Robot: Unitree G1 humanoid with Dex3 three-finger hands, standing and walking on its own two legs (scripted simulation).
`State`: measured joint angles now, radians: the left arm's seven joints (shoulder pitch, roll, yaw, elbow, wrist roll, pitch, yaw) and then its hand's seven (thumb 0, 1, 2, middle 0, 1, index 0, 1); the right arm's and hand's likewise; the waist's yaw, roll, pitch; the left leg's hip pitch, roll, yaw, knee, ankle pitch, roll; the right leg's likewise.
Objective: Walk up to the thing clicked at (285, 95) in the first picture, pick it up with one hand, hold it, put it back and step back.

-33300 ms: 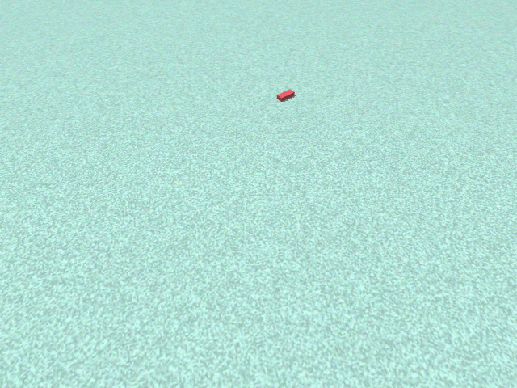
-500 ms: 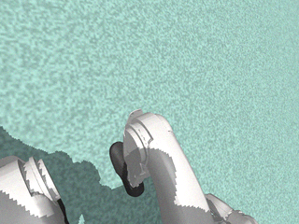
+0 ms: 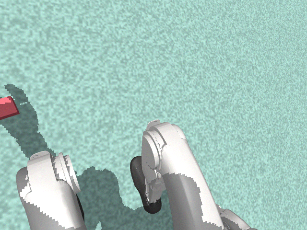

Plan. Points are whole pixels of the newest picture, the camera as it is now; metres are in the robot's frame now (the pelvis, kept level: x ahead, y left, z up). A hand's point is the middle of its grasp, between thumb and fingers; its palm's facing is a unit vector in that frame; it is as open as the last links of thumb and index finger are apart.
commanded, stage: withdraw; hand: left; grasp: from above
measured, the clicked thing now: out of the picture +0.44 +0.31 -0.30
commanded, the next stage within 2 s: home in 0.56 s
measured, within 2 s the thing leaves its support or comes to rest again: neither
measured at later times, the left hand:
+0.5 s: hand out of the picture +0.42 +0.30 -0.15, palm faces -0.52 -0.12 -0.84, open 13.6 cm
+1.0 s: hand out of the picture +0.40 +0.32 -0.06, palm faces -0.36 -0.31 -0.88, open 11.2 cm
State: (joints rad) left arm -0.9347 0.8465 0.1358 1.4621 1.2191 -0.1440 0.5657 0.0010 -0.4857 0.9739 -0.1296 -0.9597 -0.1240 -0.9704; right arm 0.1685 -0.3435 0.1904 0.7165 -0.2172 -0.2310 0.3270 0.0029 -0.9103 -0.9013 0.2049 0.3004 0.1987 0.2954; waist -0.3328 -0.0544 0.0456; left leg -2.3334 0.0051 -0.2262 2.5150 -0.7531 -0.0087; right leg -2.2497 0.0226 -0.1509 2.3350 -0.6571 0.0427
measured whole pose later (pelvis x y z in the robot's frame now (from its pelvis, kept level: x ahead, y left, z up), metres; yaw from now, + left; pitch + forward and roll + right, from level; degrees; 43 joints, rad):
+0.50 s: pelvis -0.02 -0.01 +0.02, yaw +6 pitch +32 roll -8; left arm -1.03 0.74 -0.01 1.53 1.25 -0.24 0.32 0.00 -0.46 0.99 -0.13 -0.99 -0.13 -1.01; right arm 0.15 -0.34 0.13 0.68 -0.14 -0.04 0.12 0.00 -0.91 -0.90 0.20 0.30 0.20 0.30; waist -0.28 -0.03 -0.02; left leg -2.29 -0.01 -0.14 2.38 -0.66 -0.01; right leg -2.24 0.00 -0.08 2.28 -0.61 0.03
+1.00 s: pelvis +0.00 +0.00 +0.07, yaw +7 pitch +37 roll -7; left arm -0.73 0.56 0.05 1.05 0.89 0.00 0.20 0.00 0.10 0.91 -0.22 -0.60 -0.21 -0.61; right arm 0.20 -0.27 0.02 0.68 -0.06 0.00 0.14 0.00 -0.90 -0.89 0.21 0.30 0.20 0.30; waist -0.16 0.09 -0.17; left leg -2.17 0.00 -0.08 2.24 -0.72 0.02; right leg -2.13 -0.01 -0.04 2.16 -0.68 0.04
